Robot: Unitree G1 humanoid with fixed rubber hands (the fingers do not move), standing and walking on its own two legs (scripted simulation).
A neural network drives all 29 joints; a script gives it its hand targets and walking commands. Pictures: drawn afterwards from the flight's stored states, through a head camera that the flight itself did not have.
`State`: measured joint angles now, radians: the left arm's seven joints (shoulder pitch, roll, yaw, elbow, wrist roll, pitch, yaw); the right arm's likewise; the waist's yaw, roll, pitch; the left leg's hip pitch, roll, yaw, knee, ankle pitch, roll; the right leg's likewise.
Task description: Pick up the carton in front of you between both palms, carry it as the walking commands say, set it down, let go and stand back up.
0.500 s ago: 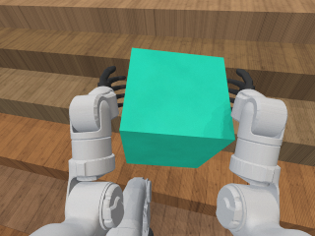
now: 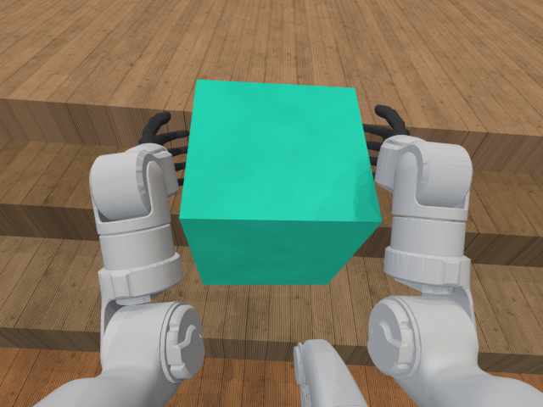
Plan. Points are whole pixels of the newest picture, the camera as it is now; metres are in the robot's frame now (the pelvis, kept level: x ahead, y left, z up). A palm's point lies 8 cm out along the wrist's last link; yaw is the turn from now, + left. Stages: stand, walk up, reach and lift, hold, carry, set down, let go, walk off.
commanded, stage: carry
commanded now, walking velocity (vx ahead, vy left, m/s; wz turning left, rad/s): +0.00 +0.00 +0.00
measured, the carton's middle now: (271, 196) +0.40 -0.01 +0.12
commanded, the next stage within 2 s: none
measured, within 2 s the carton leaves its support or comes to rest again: neither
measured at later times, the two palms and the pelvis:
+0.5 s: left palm (204, 38) +0.52 +0.08 +0.29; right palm (408, 41) +0.54 -0.21 +0.29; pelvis +0.17 -0.07 +0.15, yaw +1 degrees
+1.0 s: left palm (205, 42) +0.53 +0.08 +0.29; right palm (409, 43) +0.54 -0.21 +0.29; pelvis +0.20 -0.06 +0.15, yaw +0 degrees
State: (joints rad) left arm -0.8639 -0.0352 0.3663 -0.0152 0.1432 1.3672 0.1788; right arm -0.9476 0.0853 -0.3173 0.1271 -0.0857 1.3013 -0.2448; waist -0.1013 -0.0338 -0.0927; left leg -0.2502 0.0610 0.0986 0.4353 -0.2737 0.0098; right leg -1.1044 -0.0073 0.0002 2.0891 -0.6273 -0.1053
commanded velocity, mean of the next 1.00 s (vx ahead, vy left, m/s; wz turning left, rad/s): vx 0.00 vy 0.00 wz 0.00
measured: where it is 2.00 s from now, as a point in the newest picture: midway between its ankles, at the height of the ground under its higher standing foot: outside the picture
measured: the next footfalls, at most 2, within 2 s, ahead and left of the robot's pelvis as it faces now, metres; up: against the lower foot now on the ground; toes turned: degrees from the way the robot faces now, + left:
right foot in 0.14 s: +0.26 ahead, -0.17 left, +0.16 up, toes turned -7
left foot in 0.52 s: +0.28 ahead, +0.03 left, +0.16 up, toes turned +4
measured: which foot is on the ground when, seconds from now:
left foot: down 0.00-0.16, up 0.18-0.50, down 0.52-1.00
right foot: up 0.00-0.12, down 0.14-1.00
